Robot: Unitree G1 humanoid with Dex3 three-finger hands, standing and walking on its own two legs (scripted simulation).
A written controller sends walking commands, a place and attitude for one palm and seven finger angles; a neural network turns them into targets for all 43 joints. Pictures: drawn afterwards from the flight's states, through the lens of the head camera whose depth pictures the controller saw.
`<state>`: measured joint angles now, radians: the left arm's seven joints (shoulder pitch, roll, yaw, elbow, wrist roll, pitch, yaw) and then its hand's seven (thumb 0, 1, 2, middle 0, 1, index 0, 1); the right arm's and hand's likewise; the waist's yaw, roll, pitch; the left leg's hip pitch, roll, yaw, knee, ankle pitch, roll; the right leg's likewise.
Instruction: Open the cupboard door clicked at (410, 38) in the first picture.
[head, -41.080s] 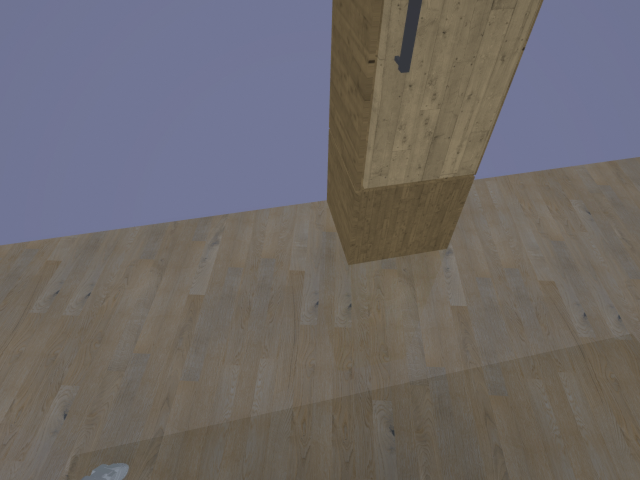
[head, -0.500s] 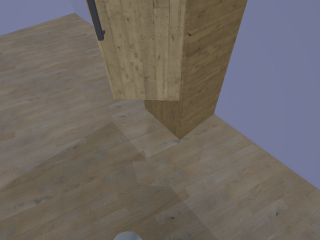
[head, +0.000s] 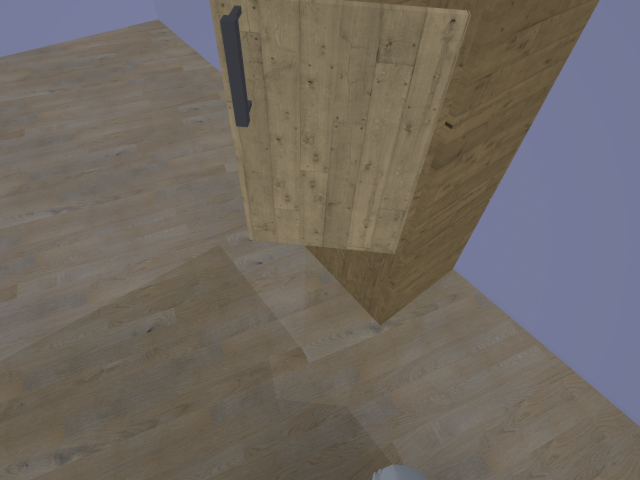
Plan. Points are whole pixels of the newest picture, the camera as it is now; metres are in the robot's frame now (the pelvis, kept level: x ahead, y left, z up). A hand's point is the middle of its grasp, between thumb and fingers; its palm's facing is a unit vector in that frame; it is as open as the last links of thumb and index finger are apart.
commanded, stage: take the last steps up to it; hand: left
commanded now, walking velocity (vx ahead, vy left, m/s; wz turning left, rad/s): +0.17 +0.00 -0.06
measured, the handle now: (239, 70) +0.68 +0.20 +0.14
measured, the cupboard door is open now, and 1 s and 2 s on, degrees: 46 46 46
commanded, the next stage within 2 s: come to a stop and stand still in 0.06 s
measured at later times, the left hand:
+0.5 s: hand (222, 438) +0.19 +0.16 -0.17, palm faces +0.03 -0.98 -0.20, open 7.2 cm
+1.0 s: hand out of the picture +0.05 +0.19 -0.17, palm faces +0.02 -0.98 -0.20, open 7.4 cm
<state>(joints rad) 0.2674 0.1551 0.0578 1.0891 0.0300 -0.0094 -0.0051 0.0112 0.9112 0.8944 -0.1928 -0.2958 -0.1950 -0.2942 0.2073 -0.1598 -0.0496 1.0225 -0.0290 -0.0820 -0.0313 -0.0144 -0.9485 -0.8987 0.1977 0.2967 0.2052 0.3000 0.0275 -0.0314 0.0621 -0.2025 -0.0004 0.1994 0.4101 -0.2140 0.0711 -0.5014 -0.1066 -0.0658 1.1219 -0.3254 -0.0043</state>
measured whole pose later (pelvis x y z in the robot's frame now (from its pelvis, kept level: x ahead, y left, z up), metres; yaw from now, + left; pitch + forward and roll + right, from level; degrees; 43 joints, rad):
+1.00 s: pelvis +0.07 +0.02 +0.00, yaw -1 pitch -1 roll +0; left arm 0.31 0.15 0.00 1.13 0.02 0.01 0.03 0.01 0.91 0.89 -0.19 -0.30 -0.20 -0.29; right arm 0.18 -0.17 -0.03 1.08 -0.01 0.00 -0.02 -0.01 -0.93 -0.90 0.20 0.30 0.20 0.30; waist 0.00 0.01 0.04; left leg -0.24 0.00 0.10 0.42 -0.17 0.03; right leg -0.14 -0.04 -0.01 0.45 -0.29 0.02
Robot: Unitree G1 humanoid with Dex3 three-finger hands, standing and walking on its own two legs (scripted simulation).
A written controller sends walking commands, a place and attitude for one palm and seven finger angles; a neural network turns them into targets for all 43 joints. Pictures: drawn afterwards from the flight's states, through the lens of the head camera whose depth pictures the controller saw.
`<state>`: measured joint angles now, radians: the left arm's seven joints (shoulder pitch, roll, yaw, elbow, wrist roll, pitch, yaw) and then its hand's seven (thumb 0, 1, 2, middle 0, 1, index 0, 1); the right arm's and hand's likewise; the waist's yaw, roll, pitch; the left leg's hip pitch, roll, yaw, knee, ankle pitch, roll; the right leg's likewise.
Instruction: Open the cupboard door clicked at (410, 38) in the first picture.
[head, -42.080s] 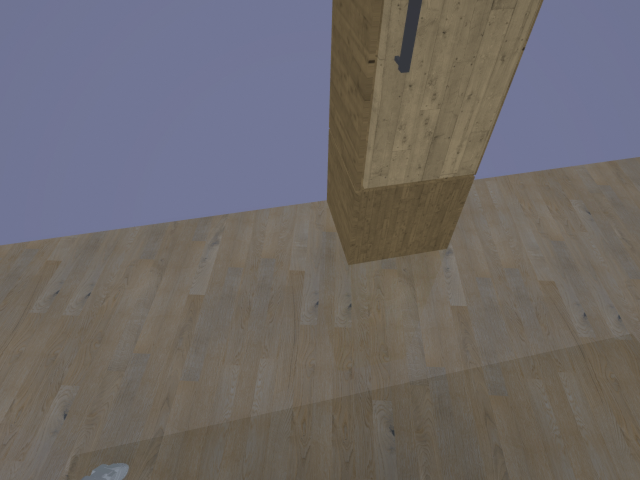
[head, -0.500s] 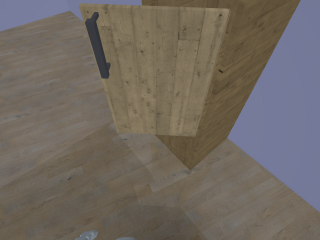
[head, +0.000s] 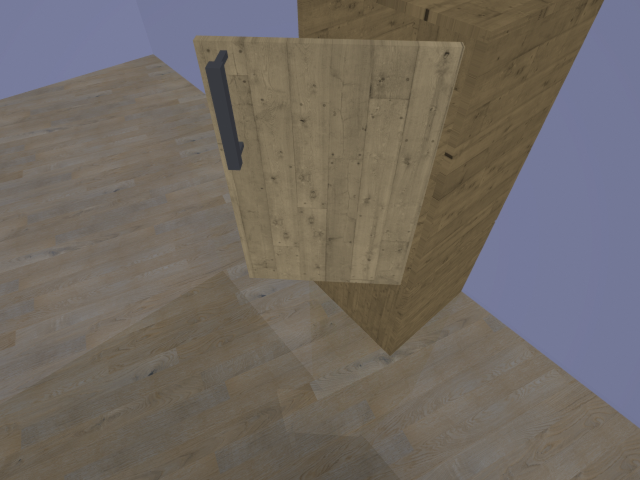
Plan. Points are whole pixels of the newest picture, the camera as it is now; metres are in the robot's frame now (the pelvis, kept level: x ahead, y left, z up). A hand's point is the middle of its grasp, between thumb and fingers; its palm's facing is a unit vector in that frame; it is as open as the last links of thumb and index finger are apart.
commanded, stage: come to a stop and stand still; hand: left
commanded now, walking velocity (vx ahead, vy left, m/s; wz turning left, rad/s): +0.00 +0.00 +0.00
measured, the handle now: (229, 113) +0.60 +0.19 +0.14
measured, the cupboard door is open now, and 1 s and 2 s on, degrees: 46 46 46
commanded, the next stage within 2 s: look again from close up in 0.24 s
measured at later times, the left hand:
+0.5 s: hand out of the picture +0.00 +0.16 -0.18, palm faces +0.00 -0.98 -0.20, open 7.4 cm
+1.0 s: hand out of the picture +0.03 +0.17 -0.18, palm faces -0.01 -0.98 -0.21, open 7.4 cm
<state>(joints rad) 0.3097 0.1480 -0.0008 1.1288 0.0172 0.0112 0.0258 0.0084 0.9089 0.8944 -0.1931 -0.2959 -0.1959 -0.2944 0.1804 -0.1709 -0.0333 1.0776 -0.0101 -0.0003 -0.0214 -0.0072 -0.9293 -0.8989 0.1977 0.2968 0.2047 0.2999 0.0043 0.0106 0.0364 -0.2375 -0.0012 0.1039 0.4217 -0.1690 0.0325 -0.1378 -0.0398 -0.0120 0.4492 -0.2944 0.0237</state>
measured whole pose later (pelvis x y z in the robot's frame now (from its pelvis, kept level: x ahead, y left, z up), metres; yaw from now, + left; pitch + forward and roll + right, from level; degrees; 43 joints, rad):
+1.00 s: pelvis +0.01 -0.01 +0.00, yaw -1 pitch -1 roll +1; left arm 0.28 0.18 -0.01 1.07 0.02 -0.01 0.03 0.01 0.91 0.89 -0.20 -0.30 -0.20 -0.29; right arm 0.21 -0.19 0.00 1.08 -0.02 -0.02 -0.02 0.01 -0.91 -0.90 0.19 0.30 0.20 0.30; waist 0.00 -0.01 0.03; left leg -0.24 0.02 0.11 0.49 -0.23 0.02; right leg -0.14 -0.02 -0.01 0.49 -0.34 0.01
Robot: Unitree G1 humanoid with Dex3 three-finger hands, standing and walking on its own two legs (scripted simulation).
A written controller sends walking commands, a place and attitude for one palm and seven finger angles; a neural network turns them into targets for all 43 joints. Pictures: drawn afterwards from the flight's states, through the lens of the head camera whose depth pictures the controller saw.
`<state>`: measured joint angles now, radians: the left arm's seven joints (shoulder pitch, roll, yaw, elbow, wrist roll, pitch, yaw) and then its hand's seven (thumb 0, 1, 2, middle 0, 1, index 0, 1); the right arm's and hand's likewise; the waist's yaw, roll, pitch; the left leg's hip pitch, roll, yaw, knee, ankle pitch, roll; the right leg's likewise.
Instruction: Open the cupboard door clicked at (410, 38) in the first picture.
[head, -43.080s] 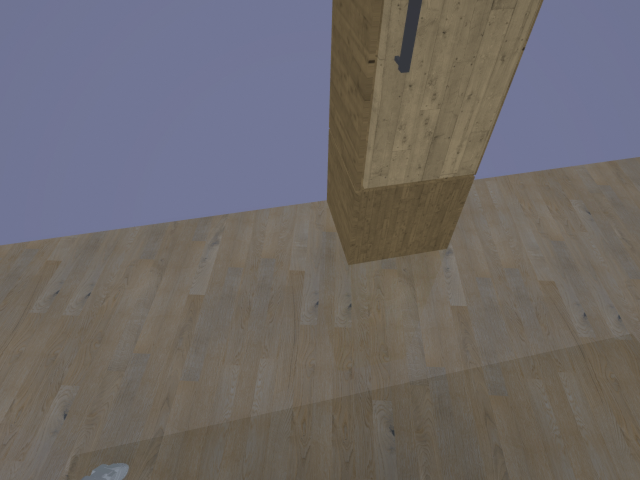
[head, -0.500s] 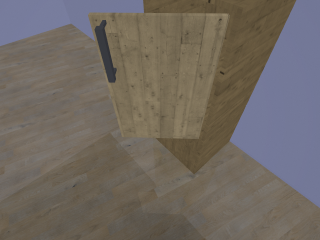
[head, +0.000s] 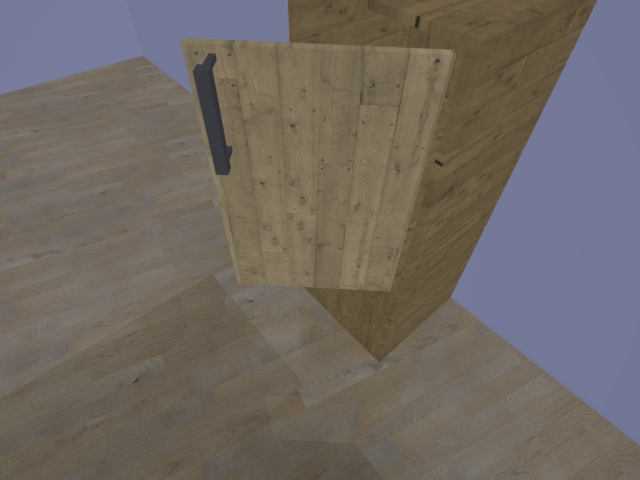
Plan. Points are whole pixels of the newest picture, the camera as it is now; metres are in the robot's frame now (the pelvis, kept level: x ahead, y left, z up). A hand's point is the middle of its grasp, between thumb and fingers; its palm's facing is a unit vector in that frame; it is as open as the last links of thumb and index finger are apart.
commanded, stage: shuffle to correct the standing spot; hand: left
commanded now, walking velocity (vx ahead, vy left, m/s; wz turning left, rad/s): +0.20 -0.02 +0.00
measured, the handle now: (217, 117) +0.59 +0.20 +0.15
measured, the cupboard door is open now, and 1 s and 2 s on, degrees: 46 46 46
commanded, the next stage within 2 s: come to a stop and stand still in 0.08 s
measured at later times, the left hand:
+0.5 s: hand out of the picture +0.03 +0.17 -0.18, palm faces +0.01 -0.98 -0.22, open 7.4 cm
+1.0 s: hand out of the picture +0.04 +0.19 -0.17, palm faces -0.05 -0.97 -0.25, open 7.4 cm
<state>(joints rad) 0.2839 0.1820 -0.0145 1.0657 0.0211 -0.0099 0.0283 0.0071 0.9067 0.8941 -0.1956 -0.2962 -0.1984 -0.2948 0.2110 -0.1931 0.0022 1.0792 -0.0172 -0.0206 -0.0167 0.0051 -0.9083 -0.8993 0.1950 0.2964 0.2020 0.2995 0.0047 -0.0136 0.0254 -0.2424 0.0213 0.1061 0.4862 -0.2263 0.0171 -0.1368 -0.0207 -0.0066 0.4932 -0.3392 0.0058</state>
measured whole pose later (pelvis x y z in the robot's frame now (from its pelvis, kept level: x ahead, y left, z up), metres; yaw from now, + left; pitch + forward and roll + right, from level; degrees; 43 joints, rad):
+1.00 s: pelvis -0.01 +0.00 +0.00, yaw -1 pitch +0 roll +1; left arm 0.26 0.20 -0.02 0.97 0.02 0.01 0.02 0.01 0.91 0.89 -0.20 -0.30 -0.20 -0.29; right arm 0.25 -0.19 0.00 1.00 -0.03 0.00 -0.01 0.00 -0.92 -0.90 0.20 0.30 0.20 0.30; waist -0.01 0.02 0.02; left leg -0.29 0.02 0.11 0.53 -0.24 0.02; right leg -0.20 -0.02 0.01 0.56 -0.36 0.01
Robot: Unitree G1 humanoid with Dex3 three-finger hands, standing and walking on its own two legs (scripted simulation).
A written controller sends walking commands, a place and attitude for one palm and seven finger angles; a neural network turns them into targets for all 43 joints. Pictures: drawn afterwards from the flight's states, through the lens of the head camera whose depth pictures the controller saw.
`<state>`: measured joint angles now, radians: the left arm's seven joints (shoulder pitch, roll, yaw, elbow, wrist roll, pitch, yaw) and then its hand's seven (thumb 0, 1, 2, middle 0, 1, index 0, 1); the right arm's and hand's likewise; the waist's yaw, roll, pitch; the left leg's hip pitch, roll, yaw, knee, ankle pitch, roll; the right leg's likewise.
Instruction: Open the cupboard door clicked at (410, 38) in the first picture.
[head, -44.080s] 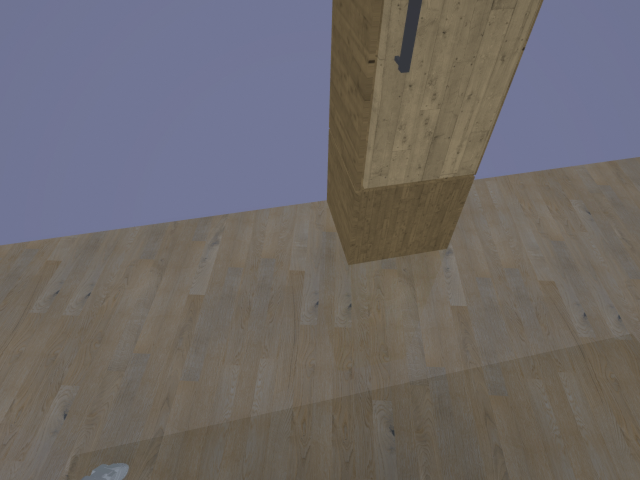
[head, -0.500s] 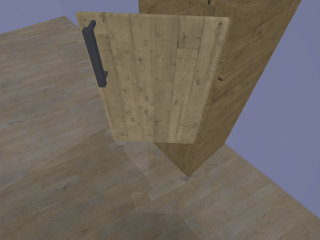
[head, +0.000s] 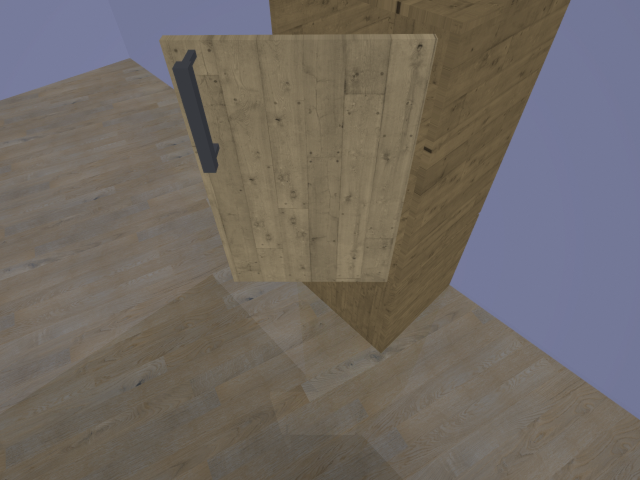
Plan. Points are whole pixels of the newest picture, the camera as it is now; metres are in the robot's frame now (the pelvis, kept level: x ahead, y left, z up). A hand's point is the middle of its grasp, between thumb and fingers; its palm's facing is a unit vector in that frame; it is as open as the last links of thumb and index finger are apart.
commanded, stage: come to a stop and stand still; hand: left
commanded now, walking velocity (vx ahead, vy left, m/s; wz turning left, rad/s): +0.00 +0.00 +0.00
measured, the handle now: (201, 115) +0.59 +0.21 +0.15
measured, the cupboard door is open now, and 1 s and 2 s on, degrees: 46 46 46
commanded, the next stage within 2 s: look again from close up in 0.10 s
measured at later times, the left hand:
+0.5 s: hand out of the picture +0.03 +0.18 -0.17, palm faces -0.02 -0.98 -0.22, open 7.4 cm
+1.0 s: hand (182, 396) +0.22 +0.18 +0.01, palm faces +0.18 -0.98 -0.07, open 7.8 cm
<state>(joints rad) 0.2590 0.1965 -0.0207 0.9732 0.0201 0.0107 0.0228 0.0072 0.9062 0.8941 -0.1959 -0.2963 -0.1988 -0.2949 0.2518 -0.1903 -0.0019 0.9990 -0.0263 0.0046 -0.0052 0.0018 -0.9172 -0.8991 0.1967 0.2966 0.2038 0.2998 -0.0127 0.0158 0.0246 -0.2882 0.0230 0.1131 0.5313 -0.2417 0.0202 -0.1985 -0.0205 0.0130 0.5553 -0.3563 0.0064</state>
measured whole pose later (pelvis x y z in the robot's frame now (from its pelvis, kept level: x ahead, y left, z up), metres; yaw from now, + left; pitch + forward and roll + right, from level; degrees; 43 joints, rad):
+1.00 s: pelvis +0.00 -0.03 -0.02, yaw +3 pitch +7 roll +2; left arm 0.32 0.18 0.19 0.19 -0.21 -0.38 -0.15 0.01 0.80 0.85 -0.20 -0.36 -0.20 -0.36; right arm 0.21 -0.22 -0.05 0.73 0.00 -0.24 -0.05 0.01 -0.90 -0.90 0.20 0.30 0.20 0.30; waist -0.02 0.00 -0.09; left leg -0.54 0.03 0.06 0.72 -0.30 -0.02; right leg -0.44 -0.02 -0.05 0.78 -0.46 -0.03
